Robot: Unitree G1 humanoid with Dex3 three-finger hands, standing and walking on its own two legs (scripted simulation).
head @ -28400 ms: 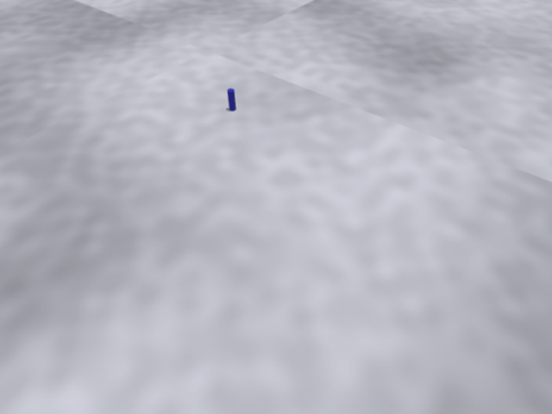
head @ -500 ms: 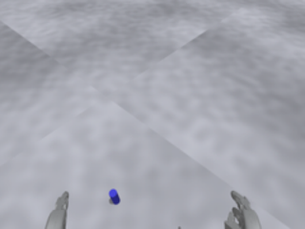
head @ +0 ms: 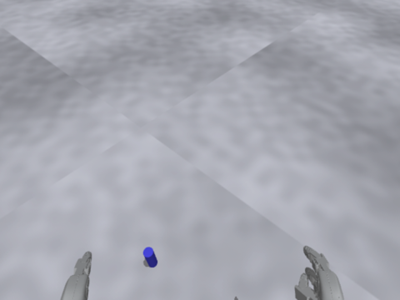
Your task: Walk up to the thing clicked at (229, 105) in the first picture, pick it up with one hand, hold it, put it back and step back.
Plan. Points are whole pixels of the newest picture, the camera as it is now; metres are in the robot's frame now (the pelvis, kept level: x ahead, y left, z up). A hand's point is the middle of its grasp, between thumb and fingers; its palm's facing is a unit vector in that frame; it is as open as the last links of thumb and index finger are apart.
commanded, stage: home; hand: left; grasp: from the side
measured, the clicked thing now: (150, 257) +0.43 +0.22 -0.65
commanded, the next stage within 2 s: stand in 0.46 s
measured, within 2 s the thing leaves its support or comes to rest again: neither
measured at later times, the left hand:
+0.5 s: hand (104, 297) +0.17 +0.19 -0.06, palm faces +0.11 -0.95 -0.28, open 17.4 cm
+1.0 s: hand (102, 295) +0.17 +0.20 -0.07, palm faces +0.02 -0.95 -0.32, open 9.5 cm
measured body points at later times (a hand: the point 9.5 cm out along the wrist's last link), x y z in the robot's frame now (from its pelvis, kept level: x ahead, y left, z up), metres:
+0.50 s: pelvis +0.00 +0.01 +0.00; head +0.02 +0.01 +0.45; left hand +0.16 +0.24 -0.04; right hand +0.16 -0.23 -0.07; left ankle +0.02 +0.14 -0.69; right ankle +0.01 -0.13 -0.69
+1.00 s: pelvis +0.00 +0.01 +0.00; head +0.03 +0.01 +0.45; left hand +0.17 +0.25 -0.05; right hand +0.17 -0.23 -0.09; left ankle +0.02 +0.14 -0.69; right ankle +0.01 -0.13 -0.69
